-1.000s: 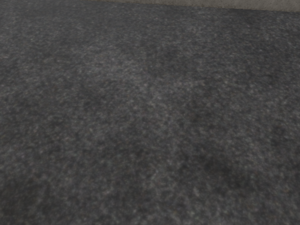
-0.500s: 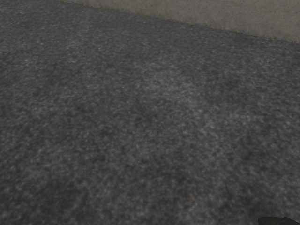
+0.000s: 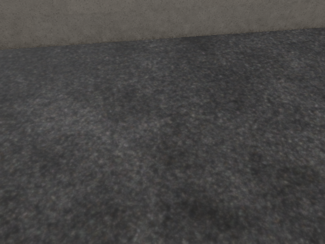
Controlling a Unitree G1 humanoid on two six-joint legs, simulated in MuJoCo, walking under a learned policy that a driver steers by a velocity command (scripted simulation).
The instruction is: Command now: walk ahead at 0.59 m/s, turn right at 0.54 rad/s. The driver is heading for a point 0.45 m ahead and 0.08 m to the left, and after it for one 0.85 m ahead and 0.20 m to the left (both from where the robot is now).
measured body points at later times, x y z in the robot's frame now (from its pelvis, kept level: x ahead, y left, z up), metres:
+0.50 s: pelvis +0.25 -0.10 -0.01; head +0.26 -0.11 +0.44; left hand +0.28 +0.18 -0.12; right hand +0.37 -0.37 -0.13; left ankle +0.24 +0.03 -0.65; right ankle +0.18 -0.21 -0.75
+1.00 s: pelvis +0.63 +0.00 -0.02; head +0.68 +0.02 +0.43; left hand +0.72 +0.32 -0.08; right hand +0.79 -0.25 -0.14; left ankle +0.58 -0.02 -0.75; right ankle +0.86 -0.11 -0.68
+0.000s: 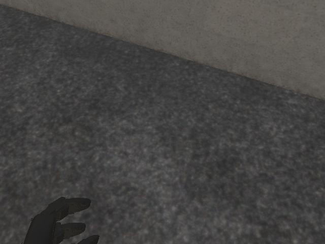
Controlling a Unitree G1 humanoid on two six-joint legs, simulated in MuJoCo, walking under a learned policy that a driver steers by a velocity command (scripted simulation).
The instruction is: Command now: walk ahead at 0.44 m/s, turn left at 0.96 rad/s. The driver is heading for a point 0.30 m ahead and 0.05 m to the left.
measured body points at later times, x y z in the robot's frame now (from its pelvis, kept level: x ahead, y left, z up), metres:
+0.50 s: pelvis +0.19 -0.06 +0.00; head +0.21 -0.04 +0.44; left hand +0.22 +0.23 -0.12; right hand +0.45 -0.24 -0.08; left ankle +0.19 +0.06 -0.73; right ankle +0.32 -0.14 -0.73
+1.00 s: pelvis +0.24 -0.04 +0.00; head +0.25 -0.03 +0.45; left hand +0.28 +0.23 -0.12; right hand +0.43 -0.24 -0.12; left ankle +0.19 +0.06 -0.73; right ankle +0.32 -0.14 -0.73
